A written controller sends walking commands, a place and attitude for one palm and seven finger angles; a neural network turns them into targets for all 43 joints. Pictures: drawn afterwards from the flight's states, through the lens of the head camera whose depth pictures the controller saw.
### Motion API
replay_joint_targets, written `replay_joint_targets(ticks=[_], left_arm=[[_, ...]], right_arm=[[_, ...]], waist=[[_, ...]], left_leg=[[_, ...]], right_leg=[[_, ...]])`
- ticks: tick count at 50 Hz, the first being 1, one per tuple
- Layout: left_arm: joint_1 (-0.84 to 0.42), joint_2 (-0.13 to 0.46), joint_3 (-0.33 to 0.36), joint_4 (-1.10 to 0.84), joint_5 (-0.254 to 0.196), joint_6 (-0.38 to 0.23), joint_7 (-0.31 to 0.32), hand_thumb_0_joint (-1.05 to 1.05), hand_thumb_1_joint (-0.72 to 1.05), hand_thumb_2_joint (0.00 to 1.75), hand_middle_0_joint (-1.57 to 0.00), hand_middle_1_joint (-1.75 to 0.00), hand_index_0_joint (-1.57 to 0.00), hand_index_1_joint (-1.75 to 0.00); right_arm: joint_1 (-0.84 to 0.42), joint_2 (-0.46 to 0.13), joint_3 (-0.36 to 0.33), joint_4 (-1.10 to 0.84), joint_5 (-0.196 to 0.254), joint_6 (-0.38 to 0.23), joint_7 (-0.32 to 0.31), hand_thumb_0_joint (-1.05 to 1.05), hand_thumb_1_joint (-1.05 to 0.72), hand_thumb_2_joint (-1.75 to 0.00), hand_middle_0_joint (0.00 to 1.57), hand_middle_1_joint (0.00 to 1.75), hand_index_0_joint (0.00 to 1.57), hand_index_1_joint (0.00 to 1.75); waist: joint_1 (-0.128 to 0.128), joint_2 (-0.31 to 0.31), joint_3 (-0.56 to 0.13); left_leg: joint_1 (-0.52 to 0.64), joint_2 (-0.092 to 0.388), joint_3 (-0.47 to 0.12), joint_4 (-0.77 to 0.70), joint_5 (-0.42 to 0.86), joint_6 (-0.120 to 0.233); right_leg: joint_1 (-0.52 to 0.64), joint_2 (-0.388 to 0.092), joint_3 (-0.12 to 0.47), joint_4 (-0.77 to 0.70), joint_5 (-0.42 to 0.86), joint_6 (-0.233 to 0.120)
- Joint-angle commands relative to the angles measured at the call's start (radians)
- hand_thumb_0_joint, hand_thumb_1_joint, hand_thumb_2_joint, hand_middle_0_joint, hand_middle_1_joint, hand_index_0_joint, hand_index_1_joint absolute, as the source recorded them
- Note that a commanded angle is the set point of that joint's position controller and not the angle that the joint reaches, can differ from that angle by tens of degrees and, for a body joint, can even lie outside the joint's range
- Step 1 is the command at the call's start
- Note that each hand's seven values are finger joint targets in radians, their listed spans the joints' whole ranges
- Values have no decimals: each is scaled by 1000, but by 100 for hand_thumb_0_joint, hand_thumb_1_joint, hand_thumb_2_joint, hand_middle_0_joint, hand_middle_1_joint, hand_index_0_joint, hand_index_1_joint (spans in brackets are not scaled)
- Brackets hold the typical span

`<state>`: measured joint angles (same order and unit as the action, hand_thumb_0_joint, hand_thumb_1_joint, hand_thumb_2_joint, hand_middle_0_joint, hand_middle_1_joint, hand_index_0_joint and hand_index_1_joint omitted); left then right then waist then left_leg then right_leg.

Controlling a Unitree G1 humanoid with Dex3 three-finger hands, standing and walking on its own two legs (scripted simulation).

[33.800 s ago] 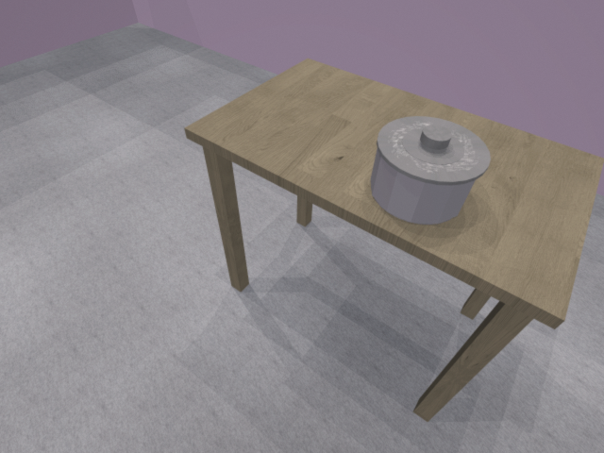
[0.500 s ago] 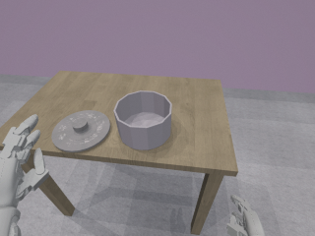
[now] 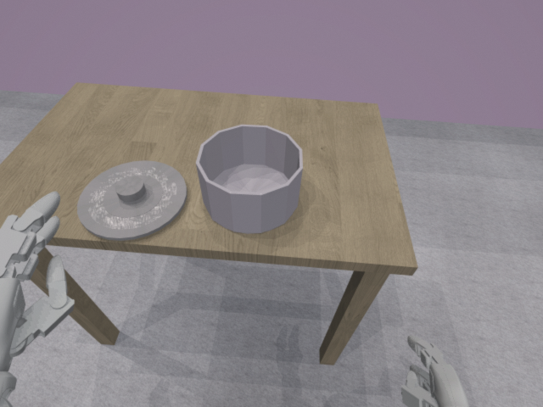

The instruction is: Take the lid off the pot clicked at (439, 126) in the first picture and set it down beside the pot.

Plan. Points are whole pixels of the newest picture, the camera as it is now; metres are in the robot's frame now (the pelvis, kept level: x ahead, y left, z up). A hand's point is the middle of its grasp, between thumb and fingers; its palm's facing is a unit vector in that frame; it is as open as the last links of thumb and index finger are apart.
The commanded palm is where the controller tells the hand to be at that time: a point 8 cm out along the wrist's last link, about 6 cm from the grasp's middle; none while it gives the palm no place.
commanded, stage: step back with the hand held close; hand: left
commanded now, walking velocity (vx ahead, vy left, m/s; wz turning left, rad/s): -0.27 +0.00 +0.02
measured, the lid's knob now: (130, 188) +0.49 +0.32 +0.00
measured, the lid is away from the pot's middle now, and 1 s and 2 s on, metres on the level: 0.24 0.24 0.24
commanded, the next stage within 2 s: stop stepping back and stand still in 1.22 s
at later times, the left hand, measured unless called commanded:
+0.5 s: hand out of the picture +0.13 +0.27 +0.15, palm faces +0.38 -0.85 -0.37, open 7.4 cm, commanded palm +0.07 +0.31 +0.18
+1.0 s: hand out of the picture +0.09 +0.30 +0.17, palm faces +0.22 -0.91 -0.35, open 7.4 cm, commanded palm +0.02 +0.35 +0.18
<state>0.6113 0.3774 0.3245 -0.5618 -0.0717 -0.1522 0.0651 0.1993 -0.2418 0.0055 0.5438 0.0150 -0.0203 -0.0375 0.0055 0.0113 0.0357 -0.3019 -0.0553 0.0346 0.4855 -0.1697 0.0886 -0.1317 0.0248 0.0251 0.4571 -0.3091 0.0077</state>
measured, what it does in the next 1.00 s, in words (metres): walks backwards: right foot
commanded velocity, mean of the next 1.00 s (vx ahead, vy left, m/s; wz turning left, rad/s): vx -0.34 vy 0.00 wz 0.03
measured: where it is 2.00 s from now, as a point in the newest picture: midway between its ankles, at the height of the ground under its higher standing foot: outside the picture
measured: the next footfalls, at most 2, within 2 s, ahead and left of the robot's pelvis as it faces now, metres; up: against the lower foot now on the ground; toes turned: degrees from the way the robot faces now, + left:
right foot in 0.80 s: -0.17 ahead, -0.11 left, +0.00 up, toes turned -5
left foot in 1.24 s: -0.16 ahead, +0.24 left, +0.00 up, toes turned -1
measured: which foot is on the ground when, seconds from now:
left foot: down 0.00-1.00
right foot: down 0.00-0.48, up 0.50-0.78, down 0.80-1.00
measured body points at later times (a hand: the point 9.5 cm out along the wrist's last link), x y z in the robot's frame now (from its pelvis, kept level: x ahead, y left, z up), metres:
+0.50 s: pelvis -0.05 +0.03 -0.02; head -0.05 +0.06 +0.43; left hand +0.11 +0.31 +0.17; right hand +0.12 -0.22 -0.08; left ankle +0.06 +0.06 -0.74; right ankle -0.04 -0.13 -0.73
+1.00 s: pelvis -0.13 +0.08 -0.03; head -0.13 +0.14 +0.42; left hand +0.08 +0.35 +0.19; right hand +0.02 -0.17 -0.07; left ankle +0.05 +0.06 -0.74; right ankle -0.21 -0.08 -0.71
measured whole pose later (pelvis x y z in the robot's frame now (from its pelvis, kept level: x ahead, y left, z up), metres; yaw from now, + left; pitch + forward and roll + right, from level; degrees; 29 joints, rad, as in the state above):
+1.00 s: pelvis -0.13 +0.08 -0.03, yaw -5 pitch -2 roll -7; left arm 0.50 0.47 0.40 -0.66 -0.08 -0.22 0.09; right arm 0.18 -0.18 0.00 0.61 -0.01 -0.06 -0.05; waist -0.03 -0.03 0.01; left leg -0.52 -0.03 0.09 0.54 -0.01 0.15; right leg -0.24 0.08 0.03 0.84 -0.57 -0.01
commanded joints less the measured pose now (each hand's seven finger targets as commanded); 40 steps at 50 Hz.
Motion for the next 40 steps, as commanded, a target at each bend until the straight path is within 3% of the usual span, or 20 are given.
replay_joint_targets(ticks=[1, 5, 9, 11, 15, 17, 19, 21, 22, 24, 25, 26, 27, 29, 31, 33, 36, 37, 38, 40], left_arm=[[30, 214, 200, -317, -5, -75, 39, 0, 90, 90, -20, -30, -20, -30], [71, 209, 214, -344, -4, -73, 48, 0, 90, 90, -20, -30, -20, -30], [80, 180, 206, -280, 1, -74, 50, 0, 90, 90, -20, -30, -20, -30], [89, 171, 194, -241, -2, -71, 53, 0, 90, 90, -20, -30, -20, -30], [4, 188, 174, -253, 4, -91, 70, 0, 90, 90, -20, -30, -20, -30], [-36, 165, 144, -237, 11, -95, 79, 0, 90, 90, -20, -30, -20, -30], [-59, 171, 141, -252, 14, -102, 84, 0, 90, 90, -20, -30, -20, -30], [-62, 185, 151, -290, 12, -111, 85, 0, 90, 90, -20, -30, -20, -30], [-59, 190, 160, -309, 13, -118, 83, 0, 90, 90, -20, -30, -20, -30], [-70, 201, 189, -354, 37, -135, 80, 0, 90, 90, -20, -30, -20, -30], [-85, 237, 215, -366, 44, -138, 82, 0, 90, 90, -20, -30, -20, -30], [-82, 223, 220, -373, 38, -136, 82, 0, 90, 90, -20, -30, -20, -30], [-68, 215, 211, -373, 26, -131, 81, 0, 90, 90, -20, -30, -20, -30], [-9, 185, 188, -355, 17, -117, 79, 0, 90, 90, -20, -30, -20, -30], [51, 175, 176, -347, 7, -111, 79, 0, 90, 90, -20, -30, -20, -30], [23, 164, 156, -342, 3, -109, 73, 0, 90, 90, -20, -30, -20, -30], [5, 179, 156, -314, -1, -115, 67, 0, 90, 90, -20, -30, -20, -30], [-14, 198, 159, -310, 0, -122, 63, 0, 90, 90, -20, -30, -20, -30], [-38, 219, 163, -317, 1, -134, 60, 0, 90, 90, -20, -30, -20, -30], [-48, 271, 203, -326, -9, -152, 65, 0, 90, 90, -20, -30, -20, -30]], right_arm=[[-83, -113, -52, -196, -4, -47, -15, 0, -90, -90, 20, 30, 20, 30], [-61, -115, -61, -199, -5, -66, -12, 0, -90, -90, 20, 30, 20, 30], [-46, -114, -66, -196, 5, -73, -14, 0, -90, -90, 20, 30, 20, 30], [-44, -106, -67, -195, 10, -70, -15, 0, -90, -90, 20, 30, 20, 30], [-41, -101, -73, -165, 5, -70, -22, 0, -90, -90, 20, 30, 20, 30], [-38, -89, -67, -150, 3, -73, -26, 0, -90, -90, 20, 30, 20, 30], [-47, -90, -63, -150, 2, -78, -30, 0, -90, -90, 20, 30, 20, 30], [-63, -99, -58, -162, 3, -83, -36, 0, -90, -90, 20, 30, 20, 30], [-73, -102, -52, -173, 1, -91, -39, 0, -90, -90, 20, 30, 20, 30], [-77, -122, -54, -179, -11, -113, -39, 0, -90, -90, 20, 30, 20, 30], [-81, -117, -55, -180, -21, -118, -37, 0, -90, -90, 20, 30, 20, 30], [-61, -101, -54, -167, -36, -124, -30, 0, -90, -90, 20, 30, 20, 30], [-51, -84, -57, -161, -35, -128, -19, 0, -90, -90, 20, 30, 20, 30], [-38, -81, -69, -152, -21, -129, -4, 0, -90, -90, 20, 30, 20, 30], [-28, -78, -70, -152, -16, -127, 3, 0, -90, -90, 20, 30, 20, 30], [-29, -77, -68, -140, -21, -123, 4, 0, -90, -90, 20, 30, 20, 30], [-14, -78, -72, -109, -35, -107, 1, 0, -90, -90, 20, 30, 20, 30], [-11, -78, -71, -102, -33, -95, -4, 0, -90, -90, 20, 30, 20, 30], [-10, -76, -68, -92, -27, -85, -12, 0, -90, -90, 20, 30, 20, 30], [-35, -52, -49, -80, -24, -83, -19, 0, -90, -90, 20, 30, 20, 30]], waist=[[18, 129, -189], [14, 166, -208], [-3, 63, -153], [-12, -32, -121], [-33, -74, -52], [-42, -91, -39], [-46, -57, -38], [-37, 32, -32], [-27, 99, -31], [-12, 323, -49], [-9, 345, -62], [-5, 314, -72], [0, 217, -90], [11, 119, -150], [10, 121, -210], [3, 171, -242], [-5, 168, -279], [-10, 114, -289], [-21, 32, -288], [-32, -118, -262]], left_leg=[[83, 215, -232, -149, 199, 14], [15, 245, -254, -176, 77, 21], [-117, 210, -223, -154, -223, 6], [-104, 166, -188, -95, -315, -16], [37, 104, -141, 139, -264, -56], [51, 93, -138, 217, -204, -56], [33, 109, -155, 173, -166, -48], [-14, 152, -206, 28, -201, -33], [-56, 193, -252, -90, -279, -23], [-283, 331, -429, -389, -640, 17], [-341, 364, -481, -452, -673, 24], [-339, 363, -459, -443, -610, 19], [-277, 350, -416, -400, -499, 19], [-91, 311, -299, -340, -354, 2], [26, 286, -252, -339, -313, -25], [91, 264, -213, -339, -256, -68], [179, 244, -165, -250, -63, -136], [222, 217, -121, -147, -3, -140], [283, 171, -65, 10, 19, -125], [264, 99, -36, 255, -117, -106]], right_leg=[[-26, -15, -22, 89, 101, -10], [4, -13, -16, 127, -3, -7], [34, -36, -8, 67, 66, -17], [-52, -76, 30, -8, 13, -39], [-347, -196, 158, -172, -200, -115], [-379, -240, 173, -165, -82, -127], [-355, -217, 127, -103, 26, -112], [-315, -134, 54, -23, 1, -76], [-273, -72, 8, 38, -47, -45], [-48, 54, -32, 346, -114, -8], [-21, 65, -3, 497, -153, -6], [-41, 56, 19, 582, -167, -11], [-78, 40, 23, 569, -189, -19], [-136, 36, -26, 436, -222, -20], [-137, 51, -64, 306, -245, -23], [-109, 63, -90, 144, -243, -34], [-50, 38, -85, -127, -92, -53], [-68, -2, -59, -199, -16, -66], [-150, -80, -10, -245, 53, -85], [-295, -268, 77, -243, 254, -133]])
